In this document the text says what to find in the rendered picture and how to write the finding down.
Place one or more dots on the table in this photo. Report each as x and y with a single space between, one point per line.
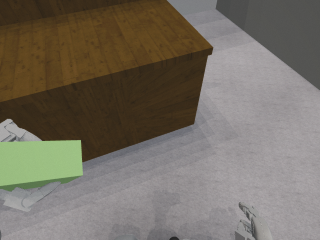
111 73

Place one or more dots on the right robot hand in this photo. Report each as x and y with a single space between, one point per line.
257 230

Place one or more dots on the sponge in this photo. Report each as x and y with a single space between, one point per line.
33 164

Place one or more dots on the left robot hand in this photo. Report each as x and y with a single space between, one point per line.
20 198

